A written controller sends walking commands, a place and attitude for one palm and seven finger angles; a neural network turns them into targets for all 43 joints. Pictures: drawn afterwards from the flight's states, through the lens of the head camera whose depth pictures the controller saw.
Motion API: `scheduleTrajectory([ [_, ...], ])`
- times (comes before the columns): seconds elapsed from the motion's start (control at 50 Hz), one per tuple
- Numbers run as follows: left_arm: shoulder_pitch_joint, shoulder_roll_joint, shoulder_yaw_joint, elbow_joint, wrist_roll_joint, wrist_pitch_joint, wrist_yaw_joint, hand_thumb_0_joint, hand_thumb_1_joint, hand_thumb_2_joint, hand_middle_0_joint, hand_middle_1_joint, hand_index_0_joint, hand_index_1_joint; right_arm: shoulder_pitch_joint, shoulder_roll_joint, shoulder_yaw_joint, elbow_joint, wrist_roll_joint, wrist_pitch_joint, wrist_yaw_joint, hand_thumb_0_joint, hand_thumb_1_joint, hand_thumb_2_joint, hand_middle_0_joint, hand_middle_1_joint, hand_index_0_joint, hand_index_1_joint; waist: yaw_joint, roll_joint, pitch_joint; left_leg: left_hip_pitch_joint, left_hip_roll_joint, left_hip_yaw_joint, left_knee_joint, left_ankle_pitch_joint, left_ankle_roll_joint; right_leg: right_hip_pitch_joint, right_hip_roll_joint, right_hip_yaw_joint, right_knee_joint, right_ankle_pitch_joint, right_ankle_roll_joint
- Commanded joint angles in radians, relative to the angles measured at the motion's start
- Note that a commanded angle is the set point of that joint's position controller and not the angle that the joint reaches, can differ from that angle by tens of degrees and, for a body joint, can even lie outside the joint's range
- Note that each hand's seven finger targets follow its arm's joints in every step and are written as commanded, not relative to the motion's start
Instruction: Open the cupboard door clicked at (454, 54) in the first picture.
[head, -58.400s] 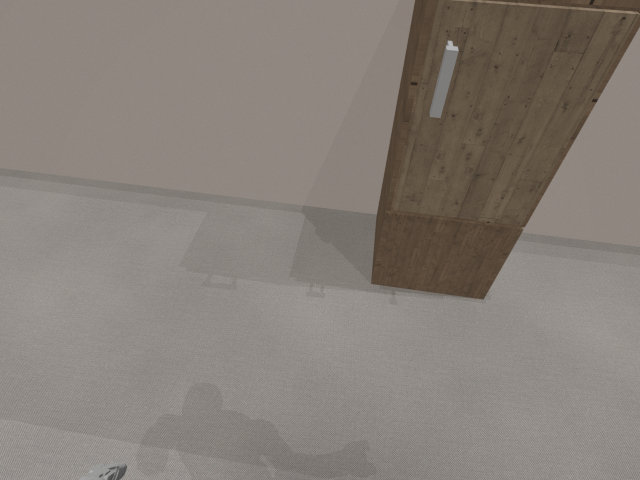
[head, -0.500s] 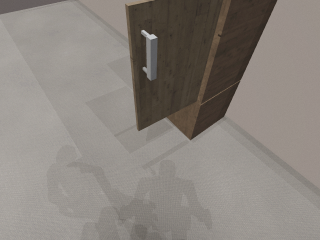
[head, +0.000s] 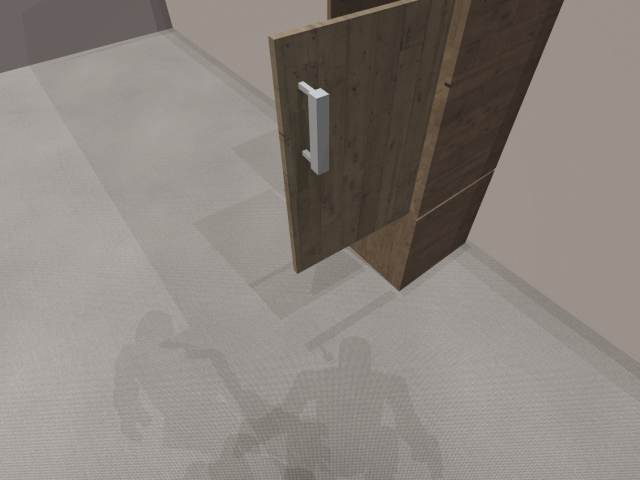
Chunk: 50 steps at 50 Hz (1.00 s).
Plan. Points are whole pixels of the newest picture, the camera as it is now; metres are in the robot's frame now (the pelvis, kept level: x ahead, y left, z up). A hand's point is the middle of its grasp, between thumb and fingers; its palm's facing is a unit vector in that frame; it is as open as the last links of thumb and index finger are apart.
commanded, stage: let the arm hang, fingers relaxed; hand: left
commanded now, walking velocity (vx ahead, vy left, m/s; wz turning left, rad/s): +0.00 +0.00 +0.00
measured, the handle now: (312, 128) +0.66 +0.05 +0.09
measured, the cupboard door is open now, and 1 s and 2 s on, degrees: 86 86 86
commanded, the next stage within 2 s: look to check the result in 0.24 s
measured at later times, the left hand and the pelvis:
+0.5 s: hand out of the picture +0.09 +0.25 -0.15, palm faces -0.02 -0.94 -0.35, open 7.4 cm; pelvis +0.02 +0.00 +0.00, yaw +0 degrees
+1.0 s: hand out of the picture +0.12 +0.24 -0.15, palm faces -0.02 -0.94 -0.35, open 7.4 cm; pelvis +0.04 -0.01 +0.01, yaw +0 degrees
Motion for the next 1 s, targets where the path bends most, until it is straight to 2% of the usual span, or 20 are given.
scheduleTrajectory([
  [0.0, -0.022, 0.191, 0.030, -0.051, 0.003, -0.026, 0.005, 0.000, 0.900, 0.900, -0.200, -0.300, -0.200, -0.300, -0.023, -0.189, -0.036, -0.049, -0.001, -0.020, -0.006, 0.000, -0.900, -0.900, 0.200, 0.300, 0.200, 0.300, 0.001, -0.034, -0.004, 0.004, 0.110, -0.103, -0.108, -0.071, 0.026, -0.045, -0.082, 0.080, -0.108, -0.090, -0.059],
  [0.1, -0.047, 0.212, 0.028, -0.051, 0.003, -0.030, 0.004, 0.000, 0.900, 0.900, -0.200, -0.300, -0.200, -0.300, -0.054, -0.213, -0.034, -0.047, 0.000, -0.024, -0.003, 0.000, -0.900, -0.900, 0.200, 0.300, 0.200, 0.300, 0.000, -0.008, -0.025, 0.030, 0.113, -0.103, -0.113, -0.023, 0.022, -0.027, -0.088, 0.081, -0.110, -0.052, -0.056],
  [0.16, -0.056, 0.223, 0.027, -0.051, 0.002, -0.032, 0.002, 0.000, 0.900, 0.900, -0.200, -0.300, -0.200, -0.300, -0.071, -0.230, -0.034, -0.048, 0.000, -0.026, -0.002, 0.000, -0.900, -0.900, 0.200, 0.300, 0.200, 0.300, 0.001, -0.010, -0.039, 0.038, 0.114, -0.105, -0.118, -0.020, 0.021, -0.015, -0.091, 0.085, -0.118, -0.048, -0.055],
  [0.24, -0.070, 0.235, 0.025, -0.050, 0.001, -0.036, 0.002, 0.000, 0.900, 0.900, -0.200, -0.300, -0.200, -0.300, -0.083, -0.242, -0.032, -0.048, 0.002, -0.029, -0.001, 0.000, -0.900, -0.900, 0.200, 0.300, 0.200, 0.300, -0.001, -0.010, -0.075, 0.067, 0.118, -0.101, -0.110, 0.048, 0.019, 0.011, -0.097, 0.084, -0.118, 0.010, -0.053],
  [0.34, -0.081, 0.247, 0.021, -0.046, 0.000, -0.035, 0.001, 0.000, 0.900, 0.900, -0.200, -0.300, -0.200, -0.300, -0.104, -0.262, -0.029, -0.047, 0.002, -0.028, -0.001, 0.000, -0.900, -0.900, 0.200, 0.300, 0.200, 0.300, -0.002, 0.001, -0.064, 0.077, 0.122, -0.101, -0.118, 0.064, 0.015, 0.013, -0.097, 0.082, -0.123, 0.029, -0.051],
  [0.44, -0.084, 0.254, 0.019, -0.041, -0.001, -0.036, 0.001, 0.000, 0.900, 0.900, -0.200, -0.300, -0.200, -0.300, -0.113, -0.271, -0.028, -0.046, 0.004, -0.029, -0.001, 0.000, -0.900, -0.900, 0.200, 0.300, 0.200, 0.300, -0.002, -0.009, -0.081, 0.096, 0.125, -0.097, -0.120, 0.082, 0.015, 0.024, -0.100, 0.082, -0.128, 0.048, -0.048],
  [0.54, -0.088, 0.259, 0.019, -0.042, -0.002, -0.038, 0.003, 0.000, 0.900, 0.900, -0.200, -0.300, -0.200, -0.300, -0.118, -0.278, -0.027, -0.048, 0.006, -0.032, -0.003, 0.000, -0.900, -0.900, 0.200, 0.300, 0.200, 0.300, -0.001, -0.028, -0.110, 0.124, 0.129, -0.093, -0.109, 0.159, 0.015, 0.050, -0.105, 0.075, -0.118, 0.130, -0.046],
  [0.7, -0.091, 0.264, 0.017, -0.044, -0.001, -0.038, 0.005, 0.000, 0.900, 0.900, -0.200, -0.300, -0.200, -0.300, -0.127, -0.278, -0.026, -0.047, 0.007, -0.029, -0.002, 0.000, -0.900, -0.900, 0.200, 0.300, 0.200, 0.300, -0.001, -0.029, -0.083, 0.123, 0.127, -0.086, -0.116, 0.145, 0.012, 0.045, -0.107, 0.075, -0.133, 0.127, -0.046],
  [0.8, -0.089, 0.267, 0.018, -0.047, -0.002, -0.042, 0.006, 0.000, 0.900, 0.900, -0.200, -0.300, -0.200, -0.300, -0.127, -0.280, -0.025, -0.048, 0.007, -0.031, -0.004, 0.000, -0.900, -0.900, 0.200, 0.300, 0.200, 0.300, -0.001, -0.027, -0.111, 0.144, 0.128, -0.082, -0.105, 0.200, 0.011, 0.070, -0.111, 0.074, -0.125, 0.197, -0.047],
  [0.98, -0.085, 0.265, 0.020, -0.053, -0.002, -0.042, 0.006, 0.000, 0.900, 0.900, -0.200, -0.300, -0.200, -0.300, -0.128, -0.281, -0.024, -0.054, 0.008, -0.031, -0.006, 0.000, -0.900, -0.900, 0.200, 0.300, 0.200, 0.300, 0.001, -0.029, -0.095, 0.146, 0.129, -0.076, -0.110, 0.186, 0.009, 0.069, -0.107, 0.076, -0.136, 0.190, -0.048],
])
